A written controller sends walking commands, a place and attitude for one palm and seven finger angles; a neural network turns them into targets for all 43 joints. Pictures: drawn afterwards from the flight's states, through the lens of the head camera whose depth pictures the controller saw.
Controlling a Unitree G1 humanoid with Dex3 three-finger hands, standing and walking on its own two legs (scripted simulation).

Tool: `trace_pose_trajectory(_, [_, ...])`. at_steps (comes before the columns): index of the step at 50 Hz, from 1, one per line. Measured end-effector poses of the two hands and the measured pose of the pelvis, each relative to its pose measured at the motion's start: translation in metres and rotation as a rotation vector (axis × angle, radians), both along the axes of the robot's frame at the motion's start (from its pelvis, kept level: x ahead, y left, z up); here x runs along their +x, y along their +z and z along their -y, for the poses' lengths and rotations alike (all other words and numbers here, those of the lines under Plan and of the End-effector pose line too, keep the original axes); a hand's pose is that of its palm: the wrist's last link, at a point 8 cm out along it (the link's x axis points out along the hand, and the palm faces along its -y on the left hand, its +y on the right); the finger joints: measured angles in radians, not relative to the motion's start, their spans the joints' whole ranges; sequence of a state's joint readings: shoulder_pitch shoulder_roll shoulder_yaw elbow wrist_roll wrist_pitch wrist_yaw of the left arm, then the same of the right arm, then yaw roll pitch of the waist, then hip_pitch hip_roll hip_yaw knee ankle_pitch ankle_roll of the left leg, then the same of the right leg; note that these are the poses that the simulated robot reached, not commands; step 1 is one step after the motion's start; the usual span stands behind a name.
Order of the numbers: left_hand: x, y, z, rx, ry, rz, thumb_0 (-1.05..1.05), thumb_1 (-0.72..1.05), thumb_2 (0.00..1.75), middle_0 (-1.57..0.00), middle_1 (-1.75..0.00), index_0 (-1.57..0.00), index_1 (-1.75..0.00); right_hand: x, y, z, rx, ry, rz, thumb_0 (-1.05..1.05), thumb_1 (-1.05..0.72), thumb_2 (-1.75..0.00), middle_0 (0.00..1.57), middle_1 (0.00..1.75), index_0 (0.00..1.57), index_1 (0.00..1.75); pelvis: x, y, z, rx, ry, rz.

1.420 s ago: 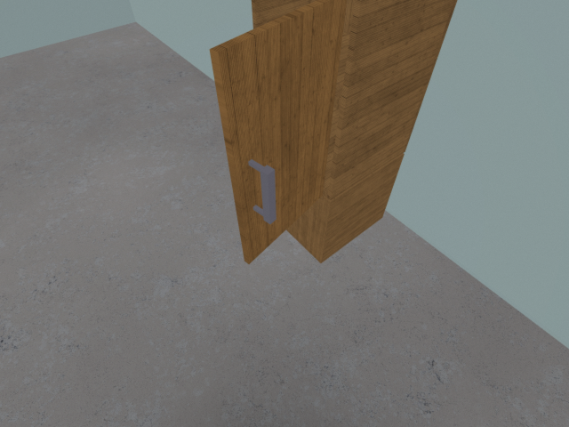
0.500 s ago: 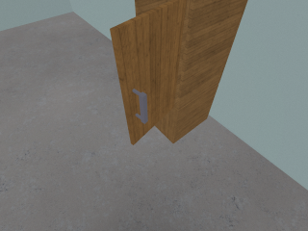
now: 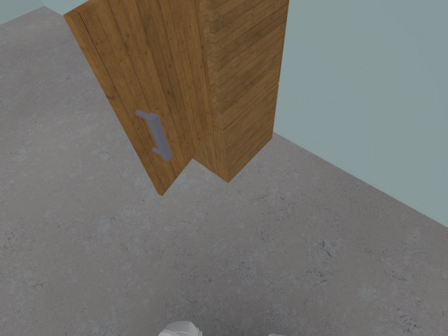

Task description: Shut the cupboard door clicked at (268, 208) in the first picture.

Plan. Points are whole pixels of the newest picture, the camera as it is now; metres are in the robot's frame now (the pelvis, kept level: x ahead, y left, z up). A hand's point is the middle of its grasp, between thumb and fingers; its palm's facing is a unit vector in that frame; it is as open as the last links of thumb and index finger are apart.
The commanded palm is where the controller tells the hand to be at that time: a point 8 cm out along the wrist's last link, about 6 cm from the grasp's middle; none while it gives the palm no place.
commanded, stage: walk around to get in front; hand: left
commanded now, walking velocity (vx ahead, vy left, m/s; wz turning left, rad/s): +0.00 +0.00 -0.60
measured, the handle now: (154, 136) +0.56 +0.24 -0.05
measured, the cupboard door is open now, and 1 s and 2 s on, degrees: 100 100 100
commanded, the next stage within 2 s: none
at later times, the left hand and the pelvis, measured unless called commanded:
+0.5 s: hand out of the picture +0.10 +0.22 -0.16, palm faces -0.18 -0.96 -0.23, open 7.3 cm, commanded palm none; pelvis +0.02 +0.03 +0.01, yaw -17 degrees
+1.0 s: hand (191, 281) +0.23 +0.11 -0.14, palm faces -0.58 -0.77 -0.28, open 7.3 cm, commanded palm none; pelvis +0.01 +0.01 +0.01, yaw -36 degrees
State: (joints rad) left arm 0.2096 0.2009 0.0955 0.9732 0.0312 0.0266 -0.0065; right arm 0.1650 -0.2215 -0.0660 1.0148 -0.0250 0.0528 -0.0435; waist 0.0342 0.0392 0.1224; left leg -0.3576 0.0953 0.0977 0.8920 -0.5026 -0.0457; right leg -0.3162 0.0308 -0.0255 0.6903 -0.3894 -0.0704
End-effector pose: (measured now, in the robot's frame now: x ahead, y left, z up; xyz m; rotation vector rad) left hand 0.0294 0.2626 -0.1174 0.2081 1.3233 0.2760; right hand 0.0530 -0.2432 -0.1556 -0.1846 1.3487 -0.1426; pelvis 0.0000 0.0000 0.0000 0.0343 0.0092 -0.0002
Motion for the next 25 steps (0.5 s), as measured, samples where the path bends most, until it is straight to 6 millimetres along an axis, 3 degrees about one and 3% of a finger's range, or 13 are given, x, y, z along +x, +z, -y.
trace_pose_trajectory(7, [0.010,0.014,0.017,-0.004,-0.073,-0.038,0.00,0.91,0.90,-0.20,-0.30,-0.20,-0.30,0.037,0.026,0.020,-0.015,-0.056,0.135,0.01,-0.91,-0.90,0.20,0.29,0.20,0.30,0.002,0.017,0.009,0.008,-0.090,-0.018])
trace_pose_trajectory(14, [0.026,0.012,0.025,-0.042,-0.141,-0.040,0.00,0.91,0.90,-0.20,-0.30,-0.21,-0.30,0.063,0.044,0.022,-0.034,-0.103,0.242,0.01,-0.90,-0.90,0.20,0.29,0.20,0.30,0.008,0.021,0.005,0.002,-0.171,-0.022])
trace_pose_trajectory(20, [0.048,0.004,0.016,-0.066,-0.204,-0.035,0.00,0.91,0.90,-0.21,-0.30,-0.21,-0.30,0.068,0.055,0.011,-0.052,-0.145,0.286,0.01,-0.90,-0.90,0.20,0.29,0.20,0.30,0.014,0.020,-0.009,-0.005,-0.238,-0.030])
trace_pose_trajectory(25, [0.079,-0.011,-0.005,-0.076,-0.266,-0.024,0.00,0.91,0.90,-0.21,-0.30,-0.21,-0.30,0.056,0.057,-0.002,-0.093,-0.195,0.313,0.01,-0.90,-0.90,0.20,0.29,0.20,0.30,0.024,0.011,-0.028,-0.037,-0.292,-0.047])
